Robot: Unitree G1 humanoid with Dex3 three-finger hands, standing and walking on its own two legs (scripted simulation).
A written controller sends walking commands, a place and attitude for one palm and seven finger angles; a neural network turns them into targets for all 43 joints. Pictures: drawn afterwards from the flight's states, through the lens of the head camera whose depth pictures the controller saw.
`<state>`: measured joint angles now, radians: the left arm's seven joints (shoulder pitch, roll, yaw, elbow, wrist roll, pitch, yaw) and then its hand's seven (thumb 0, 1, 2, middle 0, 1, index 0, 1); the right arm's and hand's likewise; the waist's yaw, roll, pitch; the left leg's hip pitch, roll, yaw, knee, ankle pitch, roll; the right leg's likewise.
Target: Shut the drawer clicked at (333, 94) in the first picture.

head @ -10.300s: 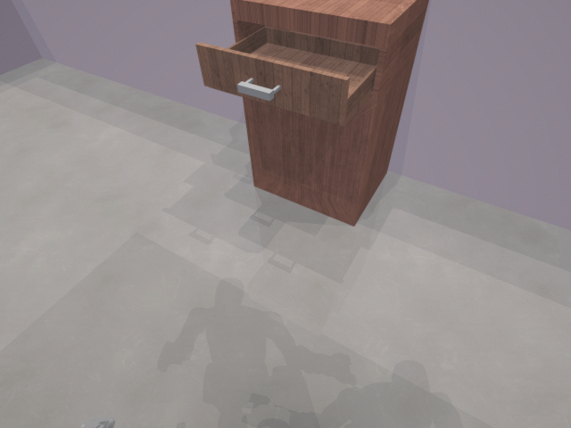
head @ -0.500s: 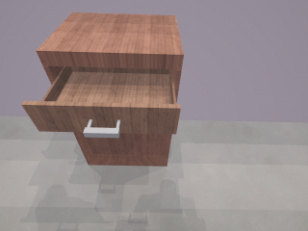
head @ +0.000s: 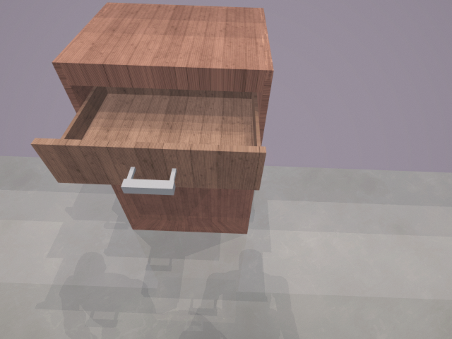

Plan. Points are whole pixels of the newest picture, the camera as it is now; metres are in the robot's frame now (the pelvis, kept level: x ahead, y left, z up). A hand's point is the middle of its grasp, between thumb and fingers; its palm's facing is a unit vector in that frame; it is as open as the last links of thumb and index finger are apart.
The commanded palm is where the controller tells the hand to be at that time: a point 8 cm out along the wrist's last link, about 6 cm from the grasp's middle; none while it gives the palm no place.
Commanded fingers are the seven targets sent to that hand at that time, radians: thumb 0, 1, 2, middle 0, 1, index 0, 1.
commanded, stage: look again from close up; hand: left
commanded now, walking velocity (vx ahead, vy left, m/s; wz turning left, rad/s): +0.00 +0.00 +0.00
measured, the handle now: (151, 179) +0.45 +0.20 -0.03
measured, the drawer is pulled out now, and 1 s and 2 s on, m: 0.23 0.23 0.23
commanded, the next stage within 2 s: shuffle to correct the standing spot in 0.54 s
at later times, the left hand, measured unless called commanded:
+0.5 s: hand out of the picture +0.02 +0.16 -0.18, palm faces +0.01 -0.98 -0.19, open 7.4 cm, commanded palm none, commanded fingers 0.00 0.90 0.90 -0.20 -0.30 -0.20 -0.30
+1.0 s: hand out of the picture +0.03 +0.16 -0.19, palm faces +0.05 -0.99 -0.15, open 7.4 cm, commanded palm none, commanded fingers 0.00 0.90 0.90 -0.20 -0.30 -0.20 -0.30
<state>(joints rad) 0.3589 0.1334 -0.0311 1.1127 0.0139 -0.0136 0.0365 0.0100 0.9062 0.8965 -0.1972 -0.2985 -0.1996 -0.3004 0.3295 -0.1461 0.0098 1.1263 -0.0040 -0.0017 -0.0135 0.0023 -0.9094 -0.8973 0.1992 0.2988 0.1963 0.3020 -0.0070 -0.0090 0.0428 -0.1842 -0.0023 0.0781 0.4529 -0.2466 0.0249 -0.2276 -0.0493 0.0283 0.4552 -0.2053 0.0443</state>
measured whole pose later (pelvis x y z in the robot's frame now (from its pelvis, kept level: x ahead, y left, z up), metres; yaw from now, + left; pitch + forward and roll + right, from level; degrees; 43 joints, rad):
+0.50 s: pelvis +0.02 +0.00 +0.00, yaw +0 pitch -2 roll +0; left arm 0.29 0.15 -0.02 1.10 0.01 -0.02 0.04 0.01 0.92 0.90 -0.20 -0.30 -0.20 -0.30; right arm 0.26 -0.15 0.01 1.14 -0.01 -0.01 -0.02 0.00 -0.92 -0.90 0.20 0.30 0.20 0.30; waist 0.00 -0.01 0.04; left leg -0.14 0.01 0.07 0.42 -0.26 0.02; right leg -0.18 -0.04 0.02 0.43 -0.22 0.04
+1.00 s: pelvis +0.06 +0.00 -0.01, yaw +0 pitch -1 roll -1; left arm 0.37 0.13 0.01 1.10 0.02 -0.03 0.02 0.01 0.91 0.90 -0.20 -0.30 -0.20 -0.30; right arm 0.34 -0.14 0.00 1.14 -0.01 -0.02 -0.02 0.00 -0.91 -0.90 0.20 0.30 0.20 0.30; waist 0.00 -0.01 0.03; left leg -0.15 0.02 0.06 0.58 -0.41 0.02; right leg -0.19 -0.03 0.01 0.57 -0.37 0.03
